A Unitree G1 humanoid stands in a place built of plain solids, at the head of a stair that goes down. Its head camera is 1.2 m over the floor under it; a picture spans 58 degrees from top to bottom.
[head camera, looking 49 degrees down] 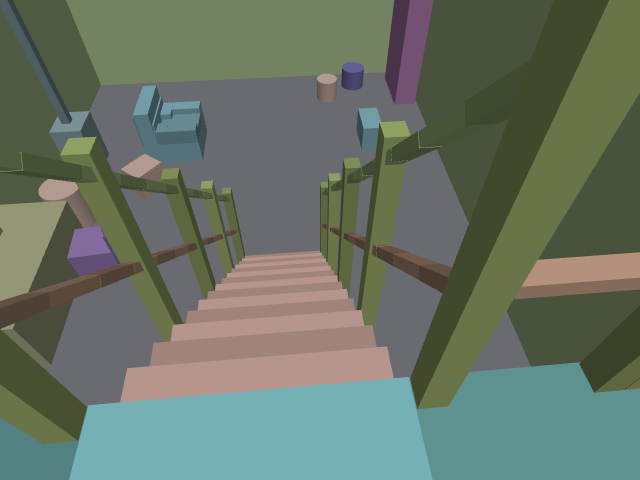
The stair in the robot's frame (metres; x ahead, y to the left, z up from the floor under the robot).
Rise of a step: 0.20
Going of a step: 0.20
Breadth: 0.90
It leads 5 degrees to the left of straight ahead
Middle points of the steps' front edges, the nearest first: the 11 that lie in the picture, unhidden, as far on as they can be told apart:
0.48 0.19 0.00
0.68 0.21 -0.20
0.88 0.23 -0.40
1.08 0.25 -0.60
1.28 0.26 -0.80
1.48 0.28 -1.00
1.67 0.30 -1.20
1.87 0.32 -1.40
2.07 0.34 -1.60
2.27 0.35 -1.80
2.47 0.37 -2.00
